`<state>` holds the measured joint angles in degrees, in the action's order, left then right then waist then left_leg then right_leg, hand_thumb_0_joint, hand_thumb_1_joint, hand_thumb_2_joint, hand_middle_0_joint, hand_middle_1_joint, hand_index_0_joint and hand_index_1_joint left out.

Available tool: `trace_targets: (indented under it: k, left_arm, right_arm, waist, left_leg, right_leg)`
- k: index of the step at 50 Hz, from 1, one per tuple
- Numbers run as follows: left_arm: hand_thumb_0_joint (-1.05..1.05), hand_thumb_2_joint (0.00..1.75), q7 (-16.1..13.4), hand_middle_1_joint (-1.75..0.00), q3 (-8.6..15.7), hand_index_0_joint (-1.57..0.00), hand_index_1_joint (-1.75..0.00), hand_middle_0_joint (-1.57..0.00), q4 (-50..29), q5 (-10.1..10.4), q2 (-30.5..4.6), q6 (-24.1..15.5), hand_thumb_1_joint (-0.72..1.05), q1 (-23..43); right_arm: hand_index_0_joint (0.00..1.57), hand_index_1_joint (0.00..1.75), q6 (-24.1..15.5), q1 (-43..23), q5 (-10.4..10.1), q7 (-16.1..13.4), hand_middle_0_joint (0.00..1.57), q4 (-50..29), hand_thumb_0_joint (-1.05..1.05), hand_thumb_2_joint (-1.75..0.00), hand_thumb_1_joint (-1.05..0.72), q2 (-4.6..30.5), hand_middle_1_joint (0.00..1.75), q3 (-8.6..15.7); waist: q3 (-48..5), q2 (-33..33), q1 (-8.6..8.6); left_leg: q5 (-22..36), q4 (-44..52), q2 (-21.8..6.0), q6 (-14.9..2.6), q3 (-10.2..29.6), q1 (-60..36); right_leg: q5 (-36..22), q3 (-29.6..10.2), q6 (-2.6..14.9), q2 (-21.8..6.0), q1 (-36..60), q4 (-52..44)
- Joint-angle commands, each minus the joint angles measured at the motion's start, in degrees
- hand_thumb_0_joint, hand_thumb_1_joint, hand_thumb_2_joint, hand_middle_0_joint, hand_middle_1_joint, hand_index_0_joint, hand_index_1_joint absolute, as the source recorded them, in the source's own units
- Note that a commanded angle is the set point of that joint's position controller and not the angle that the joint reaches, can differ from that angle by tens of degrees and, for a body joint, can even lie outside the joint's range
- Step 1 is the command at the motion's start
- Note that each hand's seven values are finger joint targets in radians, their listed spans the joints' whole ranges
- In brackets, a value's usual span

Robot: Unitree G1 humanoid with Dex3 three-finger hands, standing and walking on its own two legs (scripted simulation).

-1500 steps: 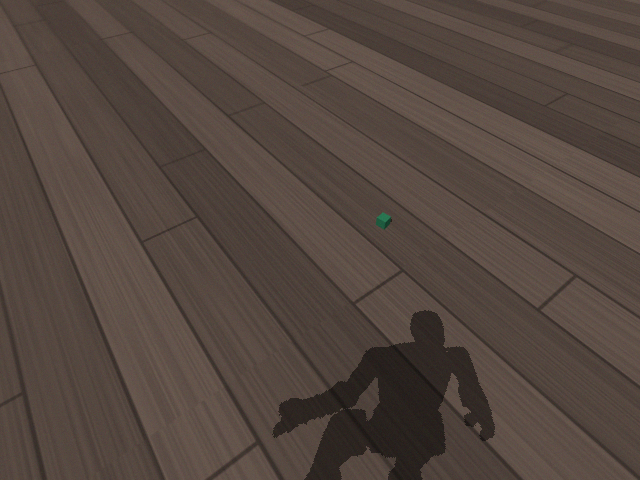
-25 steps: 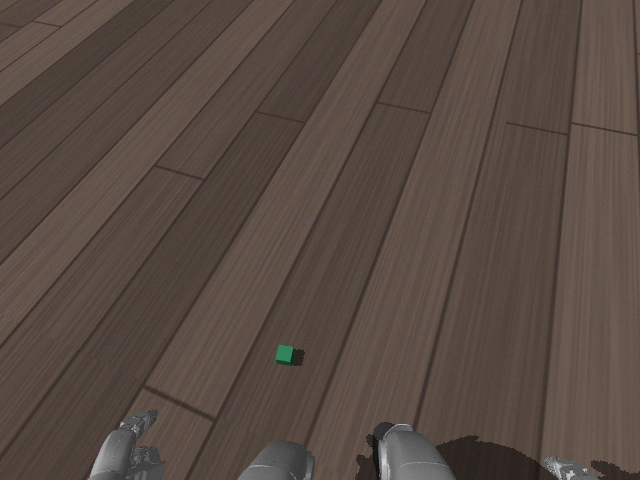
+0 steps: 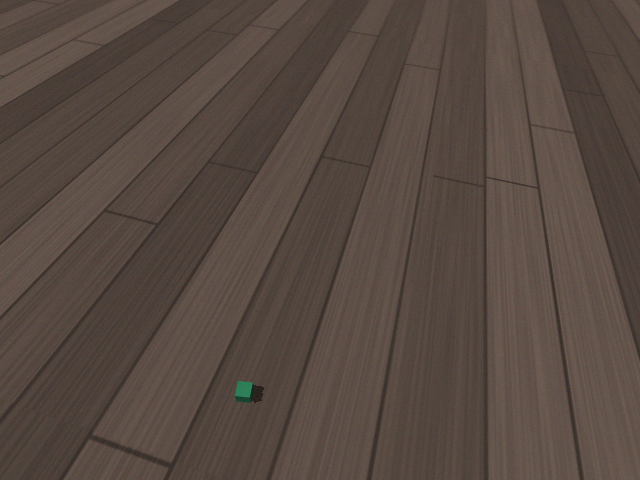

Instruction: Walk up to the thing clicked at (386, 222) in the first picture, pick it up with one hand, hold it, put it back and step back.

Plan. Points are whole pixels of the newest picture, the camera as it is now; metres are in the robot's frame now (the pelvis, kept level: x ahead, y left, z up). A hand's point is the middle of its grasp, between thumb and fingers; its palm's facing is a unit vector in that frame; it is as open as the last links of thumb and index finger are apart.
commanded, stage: walk up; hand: left
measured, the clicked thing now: (244, 391) +0.51 +0.21 -0.75
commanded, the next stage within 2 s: none
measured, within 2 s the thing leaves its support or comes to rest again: neither
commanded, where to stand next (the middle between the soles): +0.15 +0.00 m, yaw -2 degrees
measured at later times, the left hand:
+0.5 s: hand out of the picture +0.13 +0.28 -0.16, palm faces +0.02 -0.91 -0.41, open 7.4 cm
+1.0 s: hand out of the picture -0.01 +0.28 -0.14, palm faces +0.00 -0.89 -0.46, open 7.4 cm
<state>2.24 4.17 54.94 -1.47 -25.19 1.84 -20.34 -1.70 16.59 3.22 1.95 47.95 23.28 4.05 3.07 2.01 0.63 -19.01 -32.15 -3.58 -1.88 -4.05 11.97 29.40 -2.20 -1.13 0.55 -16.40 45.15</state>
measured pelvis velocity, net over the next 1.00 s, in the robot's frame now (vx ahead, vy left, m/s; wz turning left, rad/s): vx -0.03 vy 0.00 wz -0.02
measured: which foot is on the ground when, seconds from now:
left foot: down 0.00-0.08, up 0.10-0.44, down 0.46-0.84, up 0.86-1.00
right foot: up 0.00-0.04, down 0.06-0.50, up 0.52-0.78, down 0.80-1.00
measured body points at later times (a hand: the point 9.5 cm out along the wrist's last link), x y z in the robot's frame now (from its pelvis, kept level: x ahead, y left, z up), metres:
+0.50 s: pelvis +0.06 +0.00 -0.02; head +0.10 +0.00 +0.43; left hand +0.13 +0.32 -0.13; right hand +0.14 -0.30 -0.15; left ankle +0.18 +0.12 -0.74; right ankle +0.00 -0.13 -0.73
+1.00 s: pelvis -0.03 +0.00 -0.01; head +0.00 -0.03 +0.44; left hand -0.01 +0.32 -0.11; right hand +0.07 -0.32 -0.13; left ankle +0.01 +0.15 -0.66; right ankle -0.03 -0.11 -0.73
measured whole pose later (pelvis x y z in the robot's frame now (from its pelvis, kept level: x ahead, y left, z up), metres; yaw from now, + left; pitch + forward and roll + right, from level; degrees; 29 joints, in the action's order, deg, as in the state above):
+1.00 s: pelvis -0.03 +0.00 -0.01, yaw -1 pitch -2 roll +2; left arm -0.3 4.4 50.7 -2.5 -21.0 2.4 -18.8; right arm 3.0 11.8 0.6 0.4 47.4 23.9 4.9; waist 6.2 -1.8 -2.7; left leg -22.4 -65.5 6.6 0.6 8.2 31.7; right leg 20.9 -0.3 1.1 -2.1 -15.5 38.2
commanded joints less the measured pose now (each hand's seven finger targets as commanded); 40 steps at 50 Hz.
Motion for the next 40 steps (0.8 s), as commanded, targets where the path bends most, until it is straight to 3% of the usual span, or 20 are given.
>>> trace_targets:
  k: [1,3,4,5,6,7,10,13,15,18,22,23,24,25,26,27,30,33,37,40]
  left_arm:
    - [0.0,0.9,-0.4,-0.3,2.0,-0.2,-0.3,-0.2,-7.4,0.0,-8.6,-5.8,0.9,5.7]
    - [0.0,0.9,-1.2,-0.3,2.9,-0.2,-0.3,-0.2,-3.3,0.3,-9.4,-6.6,0.9,-5.6]
    - [0.0,0.9,-1.7,-0.3,4.5,-0.2,-0.3,-0.2,-2.0,-0.2,-14.0,-6.9,0.9,-11.5]
    - [0.0,0.9,-2.2,-0.3,5.4,-0.2,-0.3,-0.2,-3.6,-0.4,-18.9,-7.1,0.9,-10.2]
    - [0.0,0.9,-1.9,-0.3,5.2,-0.2,-0.3,-0.2,-5.4,-0.3,-19.9,-6.7,0.9,-6.7]
    - [0.0,0.9,-1.7,-0.3,5.1,-0.2,-0.3,-0.2,-6.8,0.0,-19.2,-6.7,0.9,-3.5]
    - [0.0,0.9,-2.4,-0.3,3.2,-0.2,-0.3,-0.2,-7.9,1.7,-13.3,-7.6,0.9,-0.2]
    - [0.0,0.9,-2.7,-0.3,2.8,-0.2,-0.3,-0.2,-9.2,1.2,-12.7,-8.0,0.9,0.3]
    - [0.0,0.9,-3.2,-0.3,1.9,-0.2,-0.3,-0.2,-10.1,0.8,-10.0,-7.4,0.9,4.1]
    - [0.0,0.9,-3.7,-0.3,1.0,-0.2,-0.3,-0.2,-10.4,1.6,-9.1,-5.8,0.9,5.0]
    - [0.0,0.9,-4.6,-0.3,0.9,-0.2,-0.3,-0.2,-11.6,2.8,-9.9,-2.6,0.9,8.1]
    - [0.0,0.9,-4.7,-0.3,0.6,-0.2,-0.3,-0.2,-11.5,3.3,-8.9,-2.4,0.9,6.4]
    - [0.0,0.9,-4.9,-0.3,0.5,-0.2,-0.3,-0.2,-11.7,4.3,-7.4,-2.4,0.9,4.4]
    - [0.0,0.9,-5.1,-0.3,0.0,-0.2,-0.3,-0.2,-11.8,4.5,-5.5,-1.6,0.9,1.0]
    - [0.0,0.9,-5.8,-0.3,0.0,-0.2,-0.3,-0.2,-10.8,3.7,-6.4,-0.4,0.9,-0.7]
    - [0.0,0.9,-5.9,-0.3,0.1,-0.2,-0.3,-0.2,-9.4,3.4,-8.1,0.1,0.9,0.7]
    - [0.0,0.9,-4.7,-0.3,1.2,-0.2,-0.3,-0.2,-9.1,3.2,-8.9,0.9,0.9,1.6]
    - [0.0,0.9,-4.1,-0.3,1.3,-0.2,-0.3,-0.2,-8.2,2.8,-7.7,1.4,0.9,-1.0]
    - [0.0,0.9,-3.5,-0.3,2.3,-0.2,-0.3,-0.2,-7.9,1.5,-8.1,0.5,0.9,-3.0]
    - [0.0,0.9,-2.7,-0.3,3.5,-0.2,-0.3,-0.2,-5.3,-0.1,-8.2,0.0,0.9,-7.2]
  right_arm:
    - [0.2,0.3,0.0,1.6,-0.9,-0.3,0.2,-3.9,0.0,-0.9,-0.9,16.6,0.3,4.3]
    - [0.2,0.3,0.4,-4.2,-1.5,0.1,0.2,-6.4,0.0,-0.9,-0.9,12.6,0.3,2.9]
    - [0.2,0.3,0.3,-5.4,-2.2,0.1,0.2,-8.3,0.0,-0.9,-0.9,8.1,0.3,1.5]
    - [0.2,0.3,0.5,-6.9,-2.4,0.1,0.2,-10.2,0.0,-0.9,-0.9,7.2,0.3,1.0]
    - [0.2,0.3,0.8,-8.0,-2.2,-0.4,0.2,-9.4,0.0,-0.9,-0.9,12.1,0.3,2.4]
    - [0.2,0.3,0.4,-6.2,-2.0,-0.3,0.2,-8.1,0.0,-0.9,-0.9,13.6,0.3,3.2]
    - [0.2,0.3,0.2,0.3,-2.9,0.6,0.2,-3.7,0.0,-0.9,-0.9,12.1,0.3,2.7]
    - [0.2,0.3,1.0,1.5,-2.8,0.8,0.2,-3.2,0.0,-0.9,-0.9,10.9,0.3,2.6]
    - [0.2,0.3,1.2,0.4,-2.9,0.1,0.2,-2.0,0.0,-0.9,-0.9,8.4,0.3,1.6]
    - [0.2,0.3,0.8,-3.5,-3.4,-0.5,0.2,-1.8,0.0,-0.9,-0.9,7.4,0.3,1.0]
    - [0.2,0.3,1.3,-0.5,-2.7,-1.6,0.2,-0.3,0.0,-0.9,-0.9,8.6,0.3,1.8]
    - [0.2,0.3,1.3,0.1,-2.3,-1.9,0.2,-0.2,0.0,-0.9,-0.9,11.1,0.3,2.6]
    - [0.2,0.3,1.2,1.5,-1.8,-2.3,0.2,-0.9,0.0,-0.9,-0.9,14.4,0.3,3.5]
    - [0.2,0.3,1.0,2.1,-2.4,-2.8,0.2,-1.9,0.0,-0.9,-0.9,15.4,0.3,3.6]
    - [0.2,0.3,1.0,0.5,-3.5,-3.1,0.2,-2.5,0.0,-0.9,-0.9,16.2,0.3,3.9]
    - [0.2,0.3,1.4,-1.7,-3.9,-3.4,0.2,-2.9,0.0,-0.9,-0.9,14.9,0.3,4.0]
    - [0.2,0.3,2.6,-8.5,-2.5,-3.8,0.2,-6.1,0.0,-0.9,-0.9,11.2,0.3,3.0]
    - [0.2,0.3,3.3,-9.7,-1.5,-3.2,0.2,-7.6,0.0,-0.9,-0.9,11.4,0.3,3.2]
    - [0.2,0.3,4.0,-9.9,-0.9,-2.4,0.2,-8.7,0.0,-0.9,-0.9,13.0,0.3,4.0]
    - [0.2,0.3,5.2,-9.8,-1.2,-2.2,0.2,-8.3,0.0,-0.9,-0.9,12.2,0.3,4.0]
  waist:
    - [1.5,-14.2,2.29]
    - [-1.0,-8.4,-4.45]
    - [-2.4,5.9,-7.12]
    - [0.6,11.1,-6.93]
    - [5.5,4.8,-6.68]
    - [9.2,4.3,-5.06]
    - [8.2,5.0,-0.97]
    - [8.2,7.3,-0.75]
    - [7.8,7.3,-0.02]
    - [4.1,10.3,-2.26]
    - [0.0,5.8,0.47]
    - [-2.3,-0.4,0.89]
    - [-7.0,-7.6,1.77]
    - [-10.8,-13.1,0.55]
    - [-13.0,-14.2,0.37]
    - [-11.1,-12.0,0.0]
    - [-8.9,-9.5,-1.29]
    - [-8.6,-11.2,-1.41]
    - [-9.6,-14.6,-1.41]
    - [-5.9,-11.2,-2.58]
  left_leg:
    - [3.7,9.1,-11.8,-11.39,15.3,-7.7]
    - [6.1,-2.4,-5.9,-6.77,7.1,4.2]
    - [-1.6,-18.2,-0.1,-3.31,3.0,16.2]
    - [-12.5,-24.9,6.2,-0.05,3.8,30.7]
    - [-11.9,-27.5,2.8,0.02,11.7,29.3]
    - [-9.7,-27.6,1.1,-0.09,12.8,29.6]
    - [1.1,-24.6,1.8,0.69,12.9,25.8]
    - [4.5,-22.3,2.2,2.38,10.3,19.9]
    - [6.1,-15.0,2.5,3.17,8.5,13.4]
    - [12.4,-8.6,3.4,2.63,3.8,7.3]
    - [20.2,3.4,5.5,0.1,1.8,-1.6]
    - [35.9,4.0,3.2,-0.86,3.7,-5.2]
    - [54.0,4.3,-4.9,-5.13,11.0,-9.7]
    - [67.8,4.4,-14.3,-10.99,24.2,-15.3]
    - [64.9,5.2,-19.2,-16.65,30.2,-12.5]
    - [55.4,6.9,-18.2,-16.99,29.2,-5.5]
    - [32.3,7.7,-9.6,-10.21,15.7,2.4]
    - [8.7,10.0,-8.3,-10.27,16.0,3.3]
    - [-1.8,9.8,-11.4,-10.45,19.2,3.3]
    - [-11.3,5.5,-8.0,-5.71,17.1,16.1]
  right_leg:
    - [-2.4,4.1,2.87,0.3,-5.4,-15.9]
    - [-15.7,5.0,3.56,0.6,13.9,-26.1]
    - [-9.5,-11.2,5.1,-6.9,23.0,-29.5]
    - [2.1,-33.4,9.84,-19.9,22.8,-34.6]
    - [12.8,-38.3,14.28,-24.1,14.3,-36.5]
    - [12.0,-35.3,15.71,-23.9,11.4,-36.5]
    - [-13.9,-13.8,6.47,-13.0,13.4,-33.3]
    - [-29.5,-6.2,8.96,-12.4,7.0,-31.4]
    - [-46.8,0.7,9.16,-10.4,2.8,-26.9]
    - [-52.7,2.1,8.33,-9.9,3.3,-21.1]
    - [-44.9,1.2,6.31,-8.5,2.0,-7.4]
    - [-39.6,0.9,4.51,-6.0,1.1,-1.8]
    - [-29.4,1.7,2.37,-0.8,-0.3,9.4]
    - [5.1,0.7,1.53,6.0,-6.2,20.5]
    - [10.9,-3.7,2.15,4.0,-5.3,26.8]
    - [9.2,-5.3,2.2,2.3,-3.8,29.7]
    - [2.7,-5.8,3.05,2.1,-4.0,28.2]
    - [1.0,-2.1,1.83,1.9,-3.8,19.8]
    - [1.5,1.3,1.79,-0.4,-0.2,2.1]
    - [-3.8,0.4,4.28,-0.1,9.4,-13.5]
